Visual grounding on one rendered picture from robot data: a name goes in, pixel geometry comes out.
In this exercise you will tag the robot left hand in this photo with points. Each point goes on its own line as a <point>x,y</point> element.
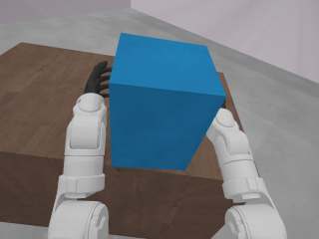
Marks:
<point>93,83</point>

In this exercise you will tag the robot right hand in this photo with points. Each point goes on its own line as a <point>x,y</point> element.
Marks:
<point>223,106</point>

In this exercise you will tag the robot left upper arm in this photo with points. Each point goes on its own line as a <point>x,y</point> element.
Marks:
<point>80,219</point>

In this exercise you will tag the pedestal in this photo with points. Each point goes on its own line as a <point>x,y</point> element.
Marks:
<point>39,87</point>

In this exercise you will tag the robot right forearm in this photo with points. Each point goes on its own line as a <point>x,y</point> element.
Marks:
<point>241,181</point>

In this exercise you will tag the carton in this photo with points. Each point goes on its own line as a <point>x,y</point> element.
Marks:
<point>163,96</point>

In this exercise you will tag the robot right upper arm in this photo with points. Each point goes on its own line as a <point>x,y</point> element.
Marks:
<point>253,221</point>

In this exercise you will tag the robot left forearm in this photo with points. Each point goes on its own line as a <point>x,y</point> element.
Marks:
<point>84,149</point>

